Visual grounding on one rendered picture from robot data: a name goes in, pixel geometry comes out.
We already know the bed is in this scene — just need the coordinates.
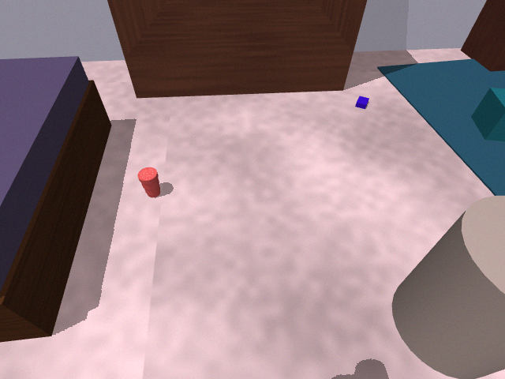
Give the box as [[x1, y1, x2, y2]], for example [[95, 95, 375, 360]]
[[0, 56, 111, 342]]

